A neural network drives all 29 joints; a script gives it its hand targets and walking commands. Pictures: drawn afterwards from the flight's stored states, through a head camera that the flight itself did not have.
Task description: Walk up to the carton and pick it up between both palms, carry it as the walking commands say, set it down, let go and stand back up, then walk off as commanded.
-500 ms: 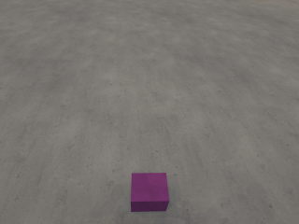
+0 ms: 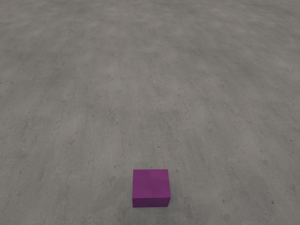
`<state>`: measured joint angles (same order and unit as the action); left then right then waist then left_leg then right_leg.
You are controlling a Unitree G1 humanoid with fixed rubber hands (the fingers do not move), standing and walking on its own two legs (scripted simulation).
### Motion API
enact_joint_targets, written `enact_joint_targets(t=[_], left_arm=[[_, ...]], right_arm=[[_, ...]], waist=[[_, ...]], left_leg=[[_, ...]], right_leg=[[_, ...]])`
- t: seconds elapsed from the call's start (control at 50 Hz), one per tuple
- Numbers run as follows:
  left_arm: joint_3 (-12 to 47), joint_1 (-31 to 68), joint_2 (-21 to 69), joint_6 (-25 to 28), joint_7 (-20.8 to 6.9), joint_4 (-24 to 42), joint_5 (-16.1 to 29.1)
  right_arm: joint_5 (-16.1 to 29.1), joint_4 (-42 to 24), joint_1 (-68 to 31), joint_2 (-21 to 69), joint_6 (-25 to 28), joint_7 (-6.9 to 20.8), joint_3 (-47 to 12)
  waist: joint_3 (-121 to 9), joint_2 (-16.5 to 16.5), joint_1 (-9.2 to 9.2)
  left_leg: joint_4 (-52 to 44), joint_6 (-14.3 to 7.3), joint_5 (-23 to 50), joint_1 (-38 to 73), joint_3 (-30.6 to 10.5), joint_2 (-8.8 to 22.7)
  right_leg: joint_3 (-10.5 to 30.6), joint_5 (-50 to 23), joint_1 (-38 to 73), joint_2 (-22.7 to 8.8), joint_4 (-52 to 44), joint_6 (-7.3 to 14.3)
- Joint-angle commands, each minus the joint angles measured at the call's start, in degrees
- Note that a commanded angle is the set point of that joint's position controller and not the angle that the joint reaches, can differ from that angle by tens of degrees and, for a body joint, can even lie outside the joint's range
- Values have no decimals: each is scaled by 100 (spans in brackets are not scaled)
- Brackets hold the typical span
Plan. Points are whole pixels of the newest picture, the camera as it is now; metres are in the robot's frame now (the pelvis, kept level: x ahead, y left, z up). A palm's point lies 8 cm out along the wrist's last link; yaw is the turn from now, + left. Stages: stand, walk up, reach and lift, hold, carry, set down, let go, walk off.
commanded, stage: walk off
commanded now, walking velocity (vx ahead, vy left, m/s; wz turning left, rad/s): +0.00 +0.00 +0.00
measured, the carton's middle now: (150, 188) +0.49 -0.03 -0.69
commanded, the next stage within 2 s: none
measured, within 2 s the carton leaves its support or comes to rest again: rests again in 1.62 s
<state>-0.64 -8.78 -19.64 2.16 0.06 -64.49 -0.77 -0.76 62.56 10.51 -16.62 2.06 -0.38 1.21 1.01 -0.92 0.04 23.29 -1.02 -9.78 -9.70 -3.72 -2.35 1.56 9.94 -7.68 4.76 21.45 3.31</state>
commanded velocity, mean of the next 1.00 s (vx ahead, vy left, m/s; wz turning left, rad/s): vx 0.48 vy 0.00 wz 0.58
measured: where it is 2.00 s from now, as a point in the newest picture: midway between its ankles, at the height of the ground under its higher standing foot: (104, 162)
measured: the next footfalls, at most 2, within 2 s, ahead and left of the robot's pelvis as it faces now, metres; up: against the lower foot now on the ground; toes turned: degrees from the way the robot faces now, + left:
right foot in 0.84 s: +0.37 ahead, -0.05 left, +0.00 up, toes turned +14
left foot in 1.26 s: +0.57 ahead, +0.32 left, +0.00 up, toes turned +42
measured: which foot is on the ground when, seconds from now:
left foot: down 0.00-0.84, up 0.86-1.00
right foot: down 0.00-0.48, up 0.50-0.82, down 0.84-1.00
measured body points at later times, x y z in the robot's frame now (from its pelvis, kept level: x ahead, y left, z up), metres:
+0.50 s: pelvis +0.08 +0.04 -0.03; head +0.06 +0.07 +0.42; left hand +0.01 +0.30 -0.19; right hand +0.16 -0.21 -0.16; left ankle +0.07 +0.15 -0.75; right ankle +0.02 -0.08 -0.74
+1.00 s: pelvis +0.32 +0.05 -0.02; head +0.35 +0.05 +0.43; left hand +0.30 +0.31 -0.15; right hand +0.47 -0.17 -0.18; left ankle +0.21 +0.12 -0.63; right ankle +0.33 -0.06 -0.74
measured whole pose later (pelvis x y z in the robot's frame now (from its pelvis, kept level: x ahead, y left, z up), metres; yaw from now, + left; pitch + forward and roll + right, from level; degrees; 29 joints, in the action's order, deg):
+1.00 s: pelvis +0.32 +0.05 -0.02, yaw +28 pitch +0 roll -1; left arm -1.1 -8.3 -10.0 5.7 0.8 -56.0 -2.0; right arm -1.0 59.2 14.4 -14.1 0.6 -0.1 5.3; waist 3.3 4.5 -0.5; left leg 78.5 0.0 -25.2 -29.5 1.3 3.4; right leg -12.9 22.8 -12.0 -3.7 35.5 0.2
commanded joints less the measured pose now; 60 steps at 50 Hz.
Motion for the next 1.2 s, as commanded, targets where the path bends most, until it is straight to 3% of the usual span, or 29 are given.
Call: enact_joint_targets(t=[0.0, 0.04, 0.12, 0.16, 0.2, 0.24, 0.28, 0.34, 0.4, 0.42, 0.44, 0.46, 0.48, 0.52, 0.58, 0.66, 0.74, 0.76, 0.78, 0.8, 0.82, 0.84, 0.86, 0.88, 0.94, 1.02, 1.1, 1.14, 1.18], left_arm=[[-187, 328, -1146, 93, 43, 298, 10], [-186, 356, -1149, 86, 42, 286, 12], [-26, -221, -582, -256, 86, 134, -52], [-77, -417, -736, -252, 116, 130, -69], [-159, -706, -913, -194, 173, 74, -72], [-289, -831, -1204, -119, 246, 4, -146], [-288, -693, -997, -38, 254, 117, -84], [-281, -314, -811, 71, 197, 264, -27], [-281, 182, -671, 117, 108, 376, -90], [-257, 222, -489, 131, 61, 449, -129], [-182, 1, -52, 193, -14, 581, -110], [-159, 77, 174, 224, -61, 783, -203], [-192, 405, -88, 228, -92, 903, -239], [-209, 710, -265, 358, -182, 999, -134], [-208, 399, -115, 320, -196, 923, -107], [-181, 768, 3, 219, -168, 1205, -23], [-233, 627, -4, 207, -149, 1284, 65], [-292, 102, -55, 224, -107, 1108, 69], [-435, -1031, -374, 279, -13, 820, 39], [-614, -2278, -1091, 356, 103, 495, -73], [-540, -2439, -1129, 313, 139, 397, -126], [-451, -2068, -707, 291, 131, 380, -100], [-386, -1710, -237, 289, 106, 455, -97], [-329, -1446, -128, 298, 91, 601, -116], [-225, -1038, 99, 351, 139, 695, -114], [-168, -1156, 337, 495, 126, 497, -102], [-150, -522, 92, 575, 139, 611, -60], [-213, -688, -214, 537, 95, 598, 22], [-253, -835, -287, 443, 79, 667, 98]], right_arm=[[11, -321, -208, -1236, 110, -54, 200], [14, -311, -220, -1235, 106, -57, 196], [-23, -175, 181, -648, -254, 4, 32], [-58, -335, 1, -669, -269, 35, 36], [-32, -588, -333, -623, -202, 80, 67], [-120, -733, -390, -623, -135, 107, 149], [-134, -740, -282, -668, -99, 166, 200], [-63, -847, -280, -360, -84, 279, 183], [-25, -432, 973, 22, -27, 243, 181], [-88, -113, 1698, -94, -3, 186, 263], [-174, 24, 2150, -659, 21, 110, 422], [-103, -22, 2181, -835, 30, 106, 382], [-42, -65, 1966, -647, -11, 85, 349], [-18, -187, 1677, -525, 59, 44, 319], [-63, -353, 1290, -701, 112, 4, 375], [-107, -344, 1125, -504, 100, -11, 368], [-95, -389, 933, -447, 95, 34, 433], [-75, -387, 869, -458, 83, 34, 464], [-30, -477, 649, -436, 118, 34, 506], [-4, -751, 447, -10, 226, 13, 442], [-43, -941, 368, 135, 240, -89, 397], [-16, -960, 376, 153, 174, -127, 387], [-46, -857, 195, 57, 161, -82, 364], [-46, -862, 84, 147, 156, -20, 353], [17, -1145, -376, 314, -65, 117, 400], [-35, -1615, -1230, 463, -234, 240, 318], [-53, -1623, -1113, 465, -204, 495, 194], [-120, -1304, -452, 228, -187, 485, 251], [-281, -914, 709, -172, -120, 398, 402]], waist=[[65, 198, -9], [55, 190, -7], [364, 210, 98], [605, 72, 212], [643, -396, 357], [520, -800, 377], [528, -316, 257], [731, -239, 75], [551, 9, -549], [438, 654, -796], [468, 2652, -876], [733, 2982, -624], [953, 1940, -580], [824, 1013, -545], [473, 1063, -313], [767, 988, -227], [569, 879, -63], [344, 563, 227], [-160, -22, 855], [-998, -1914, 1296], [-947, -2232, 1019], [-719, -1751, 762], [-270, -989, 689], [108, -772, 634], [495, -903, 423], [722, -695, 243], [466, -399, -297], [-3, -350, -474], [-661, -116, -910]], left_leg=[[-612, -127, -124, -66, -788, 757], [-620, -122, -84, -58, -780, 759], [-557, -66, -2585, -916, -953, 596], [-225, -92, -2920, -1531, -853, 480], [588, -11, -2364, -2269, -416, 283], [2409, 157, -1616, -2636, 127, 465], [2846, 118, -1677, -2731, 99, 713], [2598, 41, -1461, -1937, 200, 850], [1341, -68, -1042, -5, 625, 628], [1007, -184, -1278, 926, 408, 416], [-366, -594, -2735, 1360, -1868, 1561], [-1357, -901, -3002, 1189, -3775, 2301], [-1339, -1165, -2899, 678, -3757, 2439], [-1134, -1276, -1591, 549, -3239, 2183], [-778, -1091, -78, 225, -2455, 1908], [-735, -1077, 581, -565, -1740, 1515], [-235, -762, 963, -1094, -1301, 1066], [443, -614, 1256, -1250, -1123, 854], [1944, -389, 1683, -1873, -858, 570], [3921, -112, -1198, -3042, -121, -105], [4989, 29, -2560, -3851, 51, -109], [5563, 48, -2213, -4162, -29, 355], [5883, 23, -1846, -4269, 9, 617], [6029, 18, -1767, -4342, 123, 756], [5548, 191, -1275, -3997, 196, 1212], [4257, 281, -794, -3740, 464, 1108], [1928, 91, 536, -1936, 1088, 772], [1753, -180, 125, -1271, 1396, 351], [1471, -570, -7, 251, 1378, -37]], right_leg=[[1046, 186, -266, -1063, -640, -66], [1038, 149, -230, -1066, -641, -69], [753, 2759, -418, -903, -489, -90], [985, 3259, -354, -1072, -538, 13], [1569, 3509, 219, -1621, -863, 255], [2449, 3603, 483, -2725, -1438, 736], [2319, 3561, 395, -2717, -1352, 800], [1669, 3373, -772, -2501, -1382, 618], [492, 2642, -1722, -1951, -299, 297], [-2, 2048, -2400, -1542, 939, 158], [-936, 1843, -3442, -784, 3379, -172], [-684, 2449, -4305, -379, 4231, -331], [-150, 2155, -4060, -778, 4496, -383], [-60, 1678, -3955, -1025, 4357, -448], [-268, 1610, -3170, -1110, 3977, -617], [-435, 1062, -2615, -1200, 3065, -763], [-637, 635, -1172, -914, 1787, -786], [-780, 590, -180, -652, 1036, -773], [-336, 415, 1512, -973, 355, -580], [1379, 448, 3157, -2703, -180, -316], [2455, -544, 3247, -3428, -420, -141], [2574, -348, 3101, -3429, -226, 187], [2305, -150, 2384, -3191, -252, 211], [1808, -347, 1764, -3041, -369, 166], [599, -36, 828, -3040, -781, 207], [-384, -1333, 538, -2682, -1106, 75], [-1383, -2659, 295, -2116, -839, -205], [-1485, -4993, 777, -2201, 103, -145], [-1549, -5651, 404, -2040, 2012, -154]])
